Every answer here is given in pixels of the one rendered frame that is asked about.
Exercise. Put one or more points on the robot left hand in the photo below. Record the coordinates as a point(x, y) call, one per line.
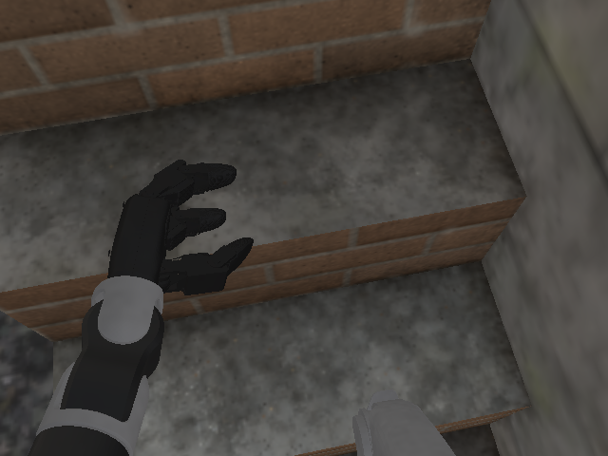
point(152, 223)

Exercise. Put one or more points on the right robot shin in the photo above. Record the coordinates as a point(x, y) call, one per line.
point(383, 395)

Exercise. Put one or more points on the right robot thigh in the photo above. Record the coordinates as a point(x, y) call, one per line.
point(397, 428)

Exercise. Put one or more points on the robot left forearm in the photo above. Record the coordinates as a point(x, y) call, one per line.
point(99, 403)

